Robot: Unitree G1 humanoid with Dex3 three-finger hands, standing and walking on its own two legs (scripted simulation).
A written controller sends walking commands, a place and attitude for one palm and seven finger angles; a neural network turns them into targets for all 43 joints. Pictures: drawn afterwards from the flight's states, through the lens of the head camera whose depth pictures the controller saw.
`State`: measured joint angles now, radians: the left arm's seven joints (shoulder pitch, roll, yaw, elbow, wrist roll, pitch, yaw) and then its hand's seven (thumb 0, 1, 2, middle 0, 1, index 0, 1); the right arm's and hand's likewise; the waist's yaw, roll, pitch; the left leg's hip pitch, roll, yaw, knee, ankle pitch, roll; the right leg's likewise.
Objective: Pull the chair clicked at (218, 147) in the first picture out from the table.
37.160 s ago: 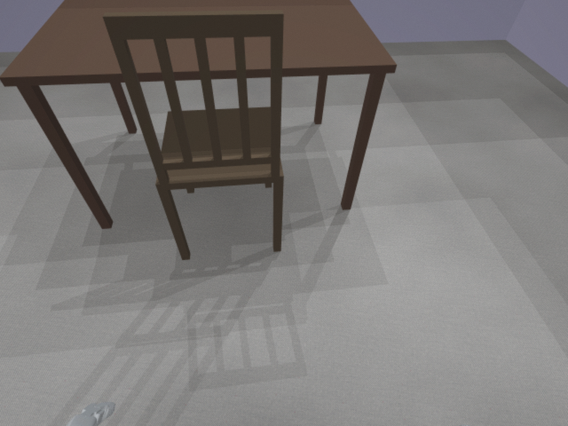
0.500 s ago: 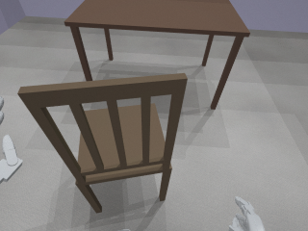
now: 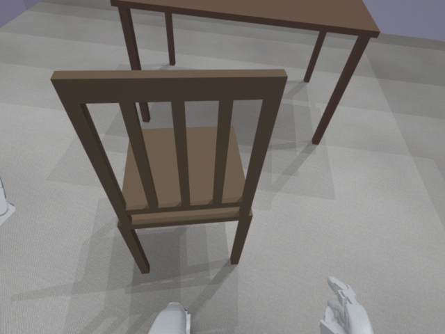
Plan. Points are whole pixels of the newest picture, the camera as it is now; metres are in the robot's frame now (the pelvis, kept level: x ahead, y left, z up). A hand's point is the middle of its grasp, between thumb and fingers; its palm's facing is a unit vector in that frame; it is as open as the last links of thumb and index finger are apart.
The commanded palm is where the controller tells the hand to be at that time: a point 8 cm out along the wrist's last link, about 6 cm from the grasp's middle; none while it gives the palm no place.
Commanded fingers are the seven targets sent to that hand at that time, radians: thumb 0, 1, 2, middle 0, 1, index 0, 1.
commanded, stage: stop stepping back and stand still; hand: left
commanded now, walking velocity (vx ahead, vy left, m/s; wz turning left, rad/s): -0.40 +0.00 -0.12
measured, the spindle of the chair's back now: (182, 162) +0.49 +0.11 -0.02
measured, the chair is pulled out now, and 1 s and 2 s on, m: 0.69 0.69 0.69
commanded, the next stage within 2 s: let the arm hang, fingers relaxed in 1.36 s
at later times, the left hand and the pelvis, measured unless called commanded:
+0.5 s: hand out of the picture +0.16 +0.25 +0.22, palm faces +0.40 -0.79 -0.47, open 7.4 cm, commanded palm +0.10 +0.31 +0.21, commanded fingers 0.00 0.90 0.90 -0.20 -0.30 -0.20 -0.30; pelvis -0.05 +0.01 +0.02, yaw -1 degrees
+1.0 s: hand out of the picture +0.16 +0.28 +0.21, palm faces +0.36 -0.80 -0.47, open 7.4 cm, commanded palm +0.11 +0.32 +0.21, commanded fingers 0.00 0.90 0.90 -0.20 -0.30 -0.20 -0.30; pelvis -0.05 +0.03 +0.04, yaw -3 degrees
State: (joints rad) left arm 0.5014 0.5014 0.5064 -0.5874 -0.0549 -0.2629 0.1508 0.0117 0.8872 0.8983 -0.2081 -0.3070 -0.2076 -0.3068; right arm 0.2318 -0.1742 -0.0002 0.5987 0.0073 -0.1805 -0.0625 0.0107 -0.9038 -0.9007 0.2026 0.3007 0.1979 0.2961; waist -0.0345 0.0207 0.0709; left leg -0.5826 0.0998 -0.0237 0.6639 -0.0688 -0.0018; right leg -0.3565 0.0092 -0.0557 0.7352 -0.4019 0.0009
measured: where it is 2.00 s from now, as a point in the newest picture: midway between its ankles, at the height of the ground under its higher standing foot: outside the picture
